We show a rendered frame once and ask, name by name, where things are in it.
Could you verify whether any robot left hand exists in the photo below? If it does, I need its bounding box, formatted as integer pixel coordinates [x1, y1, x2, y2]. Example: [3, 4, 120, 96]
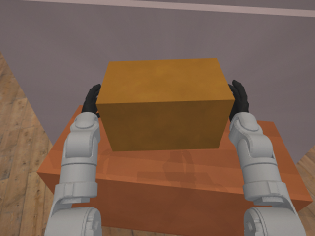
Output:
[81, 84, 101, 118]

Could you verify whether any carton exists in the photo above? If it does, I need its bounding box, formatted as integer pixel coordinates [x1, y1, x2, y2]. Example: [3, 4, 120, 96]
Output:
[95, 58, 235, 152]

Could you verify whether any pedestal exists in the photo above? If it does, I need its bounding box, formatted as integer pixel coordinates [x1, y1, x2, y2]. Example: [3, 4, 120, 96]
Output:
[36, 105, 313, 236]

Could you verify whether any robot right upper arm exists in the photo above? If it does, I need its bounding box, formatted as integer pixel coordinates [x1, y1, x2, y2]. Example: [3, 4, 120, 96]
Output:
[243, 206, 305, 236]

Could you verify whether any robot left upper arm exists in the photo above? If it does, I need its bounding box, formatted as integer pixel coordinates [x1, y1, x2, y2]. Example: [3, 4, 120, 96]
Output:
[45, 206, 102, 236]

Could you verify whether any robot right hand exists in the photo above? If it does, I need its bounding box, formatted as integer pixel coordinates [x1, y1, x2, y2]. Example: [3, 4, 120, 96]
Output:
[228, 80, 249, 122]

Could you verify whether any robot right forearm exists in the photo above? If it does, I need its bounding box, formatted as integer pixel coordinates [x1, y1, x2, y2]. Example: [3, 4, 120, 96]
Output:
[228, 112, 306, 236]

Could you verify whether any robot left forearm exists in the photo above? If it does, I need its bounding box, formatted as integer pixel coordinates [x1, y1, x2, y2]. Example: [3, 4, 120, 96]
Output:
[44, 112, 101, 236]

